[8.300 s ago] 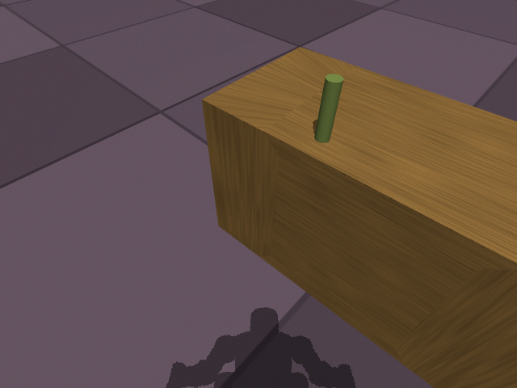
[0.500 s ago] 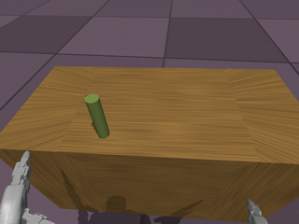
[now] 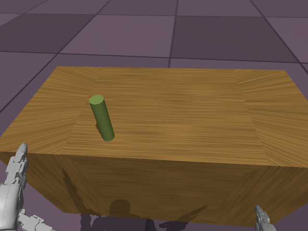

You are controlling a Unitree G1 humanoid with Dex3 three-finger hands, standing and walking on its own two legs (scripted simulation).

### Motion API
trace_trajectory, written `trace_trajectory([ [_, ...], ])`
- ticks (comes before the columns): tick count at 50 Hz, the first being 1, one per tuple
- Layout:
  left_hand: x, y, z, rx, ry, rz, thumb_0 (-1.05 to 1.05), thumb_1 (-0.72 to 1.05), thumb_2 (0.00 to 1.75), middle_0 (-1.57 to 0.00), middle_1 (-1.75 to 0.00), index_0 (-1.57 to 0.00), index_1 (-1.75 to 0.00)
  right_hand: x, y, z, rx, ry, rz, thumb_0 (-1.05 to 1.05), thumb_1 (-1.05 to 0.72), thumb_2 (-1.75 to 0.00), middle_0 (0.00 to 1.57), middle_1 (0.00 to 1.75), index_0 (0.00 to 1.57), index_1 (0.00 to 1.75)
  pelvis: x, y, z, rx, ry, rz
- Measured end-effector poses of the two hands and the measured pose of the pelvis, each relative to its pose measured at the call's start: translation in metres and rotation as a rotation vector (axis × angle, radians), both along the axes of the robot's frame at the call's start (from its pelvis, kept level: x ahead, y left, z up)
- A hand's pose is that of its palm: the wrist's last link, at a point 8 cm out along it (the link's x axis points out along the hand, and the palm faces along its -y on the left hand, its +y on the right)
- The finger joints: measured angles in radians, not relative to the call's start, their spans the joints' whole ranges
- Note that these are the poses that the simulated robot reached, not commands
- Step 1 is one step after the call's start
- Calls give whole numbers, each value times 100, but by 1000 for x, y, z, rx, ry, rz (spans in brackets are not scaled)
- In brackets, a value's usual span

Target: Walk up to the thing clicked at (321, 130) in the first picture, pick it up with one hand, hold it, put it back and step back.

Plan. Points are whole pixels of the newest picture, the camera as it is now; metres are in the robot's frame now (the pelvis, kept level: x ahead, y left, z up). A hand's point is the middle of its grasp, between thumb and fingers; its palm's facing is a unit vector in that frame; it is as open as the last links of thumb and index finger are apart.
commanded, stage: go down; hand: left
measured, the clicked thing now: (103, 119) +0.47 +0.21 +0.02
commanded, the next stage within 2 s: none
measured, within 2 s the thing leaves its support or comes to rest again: neither
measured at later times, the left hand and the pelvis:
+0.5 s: hand (35, 160) +0.26 +0.30 +0.10, palm faces +0.24 -0.95 -0.19, open 17.7 cm; pelvis +0.00 +0.00 -0.01, yaw +1 degrees
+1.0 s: hand (29, 134) +0.33 +0.34 +0.11, palm faces +0.17 -0.98 +0.00, open 17.5 cm; pelvis +0.01 +0.01 -0.01, yaw +0 degrees
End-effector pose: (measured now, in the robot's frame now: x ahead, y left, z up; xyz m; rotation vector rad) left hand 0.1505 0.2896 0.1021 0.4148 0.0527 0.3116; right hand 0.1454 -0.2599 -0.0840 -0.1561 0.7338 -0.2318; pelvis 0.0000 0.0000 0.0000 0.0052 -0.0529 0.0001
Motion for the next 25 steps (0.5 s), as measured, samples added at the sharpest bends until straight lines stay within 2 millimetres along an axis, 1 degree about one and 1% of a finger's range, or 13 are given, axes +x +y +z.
trace_trajectory([
  [7, 6, 4, -1, -34, -58, -9, -1, -60, 4, -7, -6, -7, -7, 10, 7, 2, -1, -20, 38, -1, 49, -6, 6, 5, 6, 5, 2, 1, -4, -3, 19, 10],
  [13, 20, 19, 1, -55, -91, -8, -1, -61, 4, -7, -6, -7, -7, 11, 10, -1, 8, -20, 33, -1, 49, -6, 6, 5, 6, 5, 4, 1, -7, -3, 25, 13],
  [18, 39, 32, 3, -101, -111, -25, -1, -61, 5, -6, -5, -6, -6, 8, 15, -6, 16, 3, 29, -1, 49, -6, 5, 5, 6, 5, 4, 1, -8, -4, 34, 15],
  [25, 76, 55, 5, -205, -108, -85, -1, -60, 6, -5, -5, -5, -6, 9, 20, -6, 9, 5, 19, -1, 49, -6, 6, 5, 6, 5, 4, 1, -8, -5, 53, 15],
])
